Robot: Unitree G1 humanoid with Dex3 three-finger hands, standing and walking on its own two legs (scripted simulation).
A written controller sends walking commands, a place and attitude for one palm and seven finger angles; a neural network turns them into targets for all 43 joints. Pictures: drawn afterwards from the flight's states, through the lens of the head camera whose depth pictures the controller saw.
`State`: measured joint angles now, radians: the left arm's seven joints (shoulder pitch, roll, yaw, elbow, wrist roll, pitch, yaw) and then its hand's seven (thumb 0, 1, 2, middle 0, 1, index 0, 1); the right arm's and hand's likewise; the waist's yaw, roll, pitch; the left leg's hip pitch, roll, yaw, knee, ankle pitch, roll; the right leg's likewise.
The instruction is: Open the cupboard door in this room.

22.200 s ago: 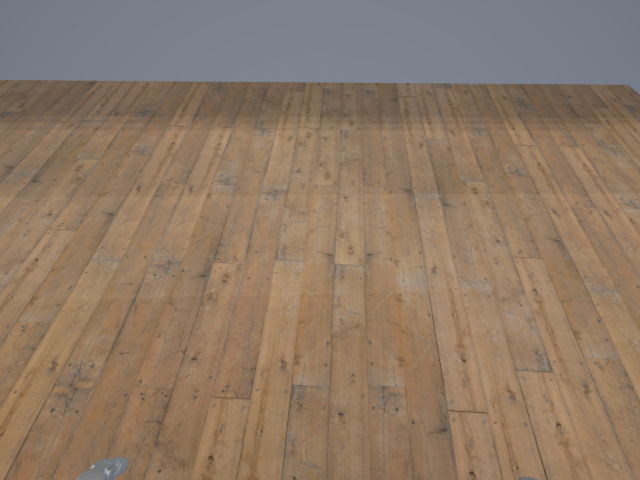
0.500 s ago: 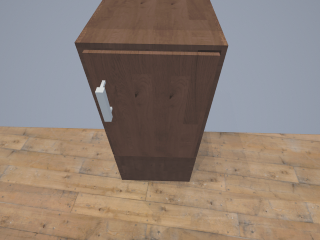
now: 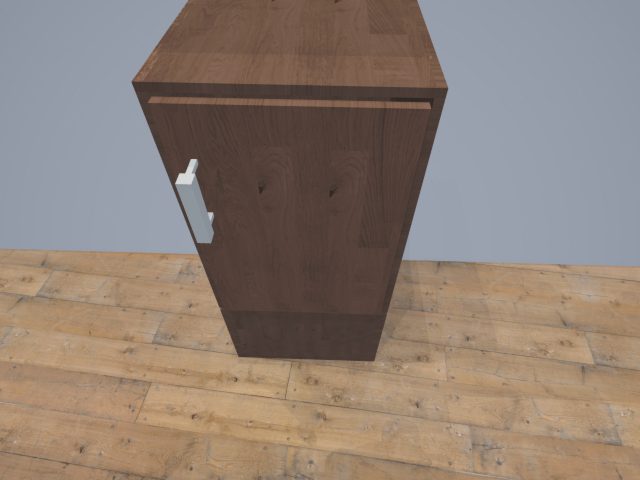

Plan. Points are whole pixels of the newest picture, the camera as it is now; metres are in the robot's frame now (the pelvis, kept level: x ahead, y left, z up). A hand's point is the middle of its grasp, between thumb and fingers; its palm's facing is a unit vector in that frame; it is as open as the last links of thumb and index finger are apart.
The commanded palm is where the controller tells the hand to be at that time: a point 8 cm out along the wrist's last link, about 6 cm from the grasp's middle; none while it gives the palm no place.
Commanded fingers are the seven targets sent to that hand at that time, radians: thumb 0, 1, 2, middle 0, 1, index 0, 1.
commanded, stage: raise the hand with hooked fingers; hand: left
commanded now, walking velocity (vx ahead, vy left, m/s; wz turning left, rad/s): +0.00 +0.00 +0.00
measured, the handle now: (199, 201) +0.53 +0.25 +0.01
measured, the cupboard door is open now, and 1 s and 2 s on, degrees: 0 0 0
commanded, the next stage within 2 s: none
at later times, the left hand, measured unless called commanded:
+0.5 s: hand out of the picture +0.12 +0.21 -0.04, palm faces +0.16 -0.98 -0.07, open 9.4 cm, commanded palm +0.13 +0.26 -0.04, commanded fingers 0.00 0.22 0.61 -0.25 -0.74 -0.25 -0.74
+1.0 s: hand (125, 419) +0.18 +0.25 -0.02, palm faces +0.01 -1.00 -0.08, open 12.4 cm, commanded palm +0.16 +0.31 +0.00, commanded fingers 0.00 -0.36 0.36 -0.29 -1.11 -0.29 -1.11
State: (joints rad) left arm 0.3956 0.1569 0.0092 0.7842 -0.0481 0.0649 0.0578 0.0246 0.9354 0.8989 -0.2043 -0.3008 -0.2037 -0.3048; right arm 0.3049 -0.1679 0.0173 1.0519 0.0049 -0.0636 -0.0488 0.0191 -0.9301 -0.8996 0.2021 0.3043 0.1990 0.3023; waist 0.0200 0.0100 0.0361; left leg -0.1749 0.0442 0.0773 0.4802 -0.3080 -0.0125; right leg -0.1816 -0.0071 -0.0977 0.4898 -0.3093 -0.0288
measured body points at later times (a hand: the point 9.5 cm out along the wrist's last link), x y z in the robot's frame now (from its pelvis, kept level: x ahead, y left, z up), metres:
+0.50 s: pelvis -0.06 -0.01 -0.08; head +0.00 +0.01 +0.36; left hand +0.11 +0.27 -0.04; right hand +0.18 -0.24 -0.13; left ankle -0.03 +0.13 -0.74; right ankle -0.03 -0.09 -0.74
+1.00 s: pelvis -0.06 +0.03 -0.06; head +0.00 +0.04 +0.38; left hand +0.18 +0.31 -0.01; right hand +0.09 -0.23 -0.14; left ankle -0.03 +0.13 -0.74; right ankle -0.03 -0.09 -0.74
